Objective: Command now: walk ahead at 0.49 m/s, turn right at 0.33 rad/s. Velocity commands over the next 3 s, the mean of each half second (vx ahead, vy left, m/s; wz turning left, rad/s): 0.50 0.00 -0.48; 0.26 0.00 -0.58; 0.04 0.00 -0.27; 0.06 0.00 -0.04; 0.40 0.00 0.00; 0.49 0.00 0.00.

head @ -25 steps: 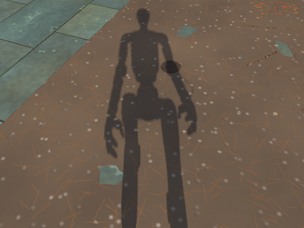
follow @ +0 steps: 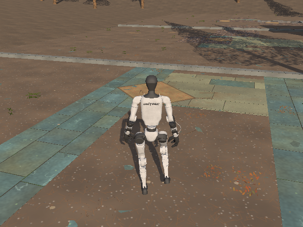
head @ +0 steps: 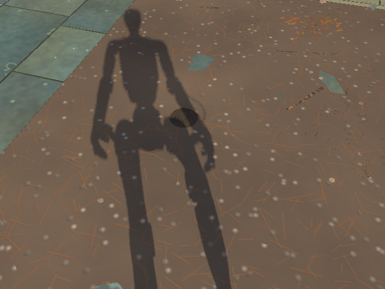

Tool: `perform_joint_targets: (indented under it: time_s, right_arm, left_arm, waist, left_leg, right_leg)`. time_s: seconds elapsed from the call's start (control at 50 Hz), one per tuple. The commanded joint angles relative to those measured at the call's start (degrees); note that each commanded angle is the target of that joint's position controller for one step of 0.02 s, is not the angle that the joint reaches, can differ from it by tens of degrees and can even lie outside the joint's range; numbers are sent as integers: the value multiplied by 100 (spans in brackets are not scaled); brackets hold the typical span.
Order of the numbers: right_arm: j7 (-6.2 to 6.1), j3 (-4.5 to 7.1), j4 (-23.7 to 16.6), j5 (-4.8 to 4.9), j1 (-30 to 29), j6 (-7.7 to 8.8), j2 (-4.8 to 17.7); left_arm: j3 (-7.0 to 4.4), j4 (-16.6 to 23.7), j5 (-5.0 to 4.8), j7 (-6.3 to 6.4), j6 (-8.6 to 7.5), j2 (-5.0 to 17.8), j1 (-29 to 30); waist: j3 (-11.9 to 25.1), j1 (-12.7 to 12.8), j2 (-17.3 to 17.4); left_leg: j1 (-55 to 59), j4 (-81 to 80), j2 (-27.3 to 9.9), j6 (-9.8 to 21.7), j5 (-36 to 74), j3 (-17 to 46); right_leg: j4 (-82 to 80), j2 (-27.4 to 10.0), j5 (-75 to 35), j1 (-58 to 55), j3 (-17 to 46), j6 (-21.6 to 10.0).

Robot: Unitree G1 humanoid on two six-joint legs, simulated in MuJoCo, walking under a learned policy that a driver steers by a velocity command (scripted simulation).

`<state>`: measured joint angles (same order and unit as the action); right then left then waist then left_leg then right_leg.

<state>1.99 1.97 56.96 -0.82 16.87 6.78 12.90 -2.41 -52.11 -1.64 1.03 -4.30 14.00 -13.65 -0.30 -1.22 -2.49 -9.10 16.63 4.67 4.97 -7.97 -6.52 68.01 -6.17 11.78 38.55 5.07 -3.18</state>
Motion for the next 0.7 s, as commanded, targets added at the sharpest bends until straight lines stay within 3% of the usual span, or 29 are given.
perform_joint_targets:
  time_s: [0.02, 0.12, 0.22, 0.26, 0.28, 0.3, 0.32, 0.34, 0.36, 0.38, 0.4, 0.42, 0.44, 0.46, 0.52, 0.56, 0.62, 0.7]
  right_arm:
    - [-109, 103, -255, -29, -277, 124, 657]
    - [-251, 109, -190, 29, 67, 54, 854]
    - [-287, 155, -46, 105, 528, -148, 1002]
    - [-297, 189, -104, 132, 411, -237, 1103]
    - [-311, 212, -172, 129, 292, -273, 1187]
    - [-332, 233, -237, 117, 182, -318, 1256]
    - [-351, 224, -314, 116, 65, -363, 1247]
    - [-361, 172, -481, 75, 75, -323, 1154]
    - [-232, -108, -768, -75, 640, -112, 222]
    - [-141, -11, -877, 147, 126, 184, 754]
    - [-104, 67, -1094, 334, -441, 315, 986]
    - [-128, 46, -1147, 273, -599, 358, 948]
    - [-173, 91, -1110, 162, -612, 327, 949]
    - [-179, 143, -1120, 130, -483, 230, 985]
    - [-190, 157, -1272, 10, -460, 6, 788]
    - [-226, 133, -1469, -32, -928, -33, 697]
    - [-231, 80, -1685, -30, -1563, -16, 538]
    - [-199, 139, -1932, 53, -1914, -38, 695]
  left_arm:
    - [-95, 205, 53, 24, 49, 245, -365]
    - [-54, 553, 67, -138, -40, 122, 605]
    - [11, 1065, 44, -352, -35, 52, 1423]
    - [-19, 1232, 32, -433, -30, 128, 1406]
    - [-68, 1267, 30, -461, -23, 229, 1224]
    - [-164, 1210, 20, -473, -15, 393, 753]
    - [-336, 1000, 2, -458, -13, 677, -139]
    - [-581, 784, 14, -346, 26, 1268, -1179]
    - [-673, 819, 25, -296, 20, 1901, -1209]
    - [-553, 905, 92, -279, -25, 1455, -1463]
    - [-466, 892, 141, -258, -60, 1114, -1241]
    - [-403, 1001, 93, -251, -68, 908, -772]
    - [-347, 1155, 102, -262, -59, 742, -301]
    - [-283, 1265, 144, -258, -58, 588, -46]
    - [-319, 1305, 94, -204, -85, 767, -65]
    - [-370, 1283, 69, -113, -77, 937, -251]
    - [-398, 1249, 66, -19, 34, 1006, -450]
    - [-403, 1187, 23, 48, 178, 982, -726]
  waist:
    - [-292, 271, 491]
    - [-324, -76, 386]
    - [-580, -369, 371]
    - [-504, -235, 495]
    - [-314, -83, 640]
    - [19, 200, 770]
    - [503, 689, 702]
    - [1091, 1106, 172]
    - [1665, 447, -1307]
    - [2322, 816, -856]
    - [1544, 850, -658]
    - [1081, 601, -34]
    - [772, 333, 307]
    - [637, 109, 298]
    - [370, -81, 238]
    - [180, 24, 156]
    - [71, 235, -129]
    - [297, 379, -406]
  left_leg:
    - [-570, -1172, -1693, 816, 689, 845]
    - [246, -1105, -1734, 574, 968, 309]
    - [1419, -661, -2086, 471, 1244, 79]
    - [1611, -206, -2157, 353, 2252, -96]
    - [1580, 204, -2144, 273, 3330, -230]
    - [1482, 935, -2090, 186, 4394, -373]
    - [1139, 2134, -1867, 26, 4821, -558]
    - [-264, 3940, -1583, -243, 3433, -600]
    - [-2902, 6022, -340, -578, -1948, -131]
    - [-3591, 6709, -257, -442, -2388, 1160]
    - [-4105, 6640, -574, -275, -1894, 1246]
    - [-3898, 6139, -850, -215, -1376, 1208]
    - [-3457, 5639, -1030, -255, -1115, 1155]
    - [-3030, 5344, -1158, -298, -990, 1191]
    - [-2729, 4550, -1126, -578, -712, 1034]
    - [-2797, 3696, -1002, -743, -105, 926]
    - [-2288, 2209, -574, -756, 928, 757]
    - [-1853, 1377, -225, -674, 1315, 887]
  right_leg:
    - [-437, -194, -854, 203, 294, 87]
    - [-2161, -65, -1911, 381, -104, 91]
    - [-2929, 5, -1189, 798, -505, -31]
    - [-3087, 172, -536, 481, -778, -193]
    - [-3114, 375, -255, -10, -995, -301]
    - [-3133, 645, -83, -759, -1197, -425]
    - [-3491, 955, -360, -2000, -1278, -619]
    - [-3743, 402, -423, -3859, -134, -985]
    - [-4268, -1128, 214, -5844, 3201, -2044]
    - [-5045, -1427, 289, -6310, 4384, -2227]
    - [-5010, -1191, -244, -5915, 3435, -1870]
    - [-4999, -925, -791, -5019, 2584, -1630]
    - [-5093, -709, -1359, -4125, 2039, -1468]
    - [-5255, -528, -1656, -3559, 1713, -1396]
    - [-5512, -315, -2214, -2769, 1276, -1452]
    - [-5583, -136, -2225, -2528, 1009, -1379]
    - [-5177, 278, -2888, -2233, 576, -969]
    - [-4624, 201, -2433, -2558, 1089, -630]
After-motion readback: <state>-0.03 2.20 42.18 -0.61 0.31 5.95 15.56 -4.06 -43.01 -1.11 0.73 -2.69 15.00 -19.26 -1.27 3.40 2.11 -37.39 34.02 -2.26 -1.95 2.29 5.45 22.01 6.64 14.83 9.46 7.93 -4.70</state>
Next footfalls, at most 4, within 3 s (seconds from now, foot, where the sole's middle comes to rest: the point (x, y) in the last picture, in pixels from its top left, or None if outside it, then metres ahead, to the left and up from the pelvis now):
0.34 right None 0.34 -0.18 -0.78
0.80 left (223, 253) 0.65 -0.10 -0.78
1.24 right None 0.45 -0.27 -0.78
1.52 left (216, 268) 0.59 -0.07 -0.78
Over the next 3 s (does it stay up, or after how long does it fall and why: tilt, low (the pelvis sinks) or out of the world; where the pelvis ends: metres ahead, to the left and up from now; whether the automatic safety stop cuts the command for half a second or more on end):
stays up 0.87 -0.43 0.00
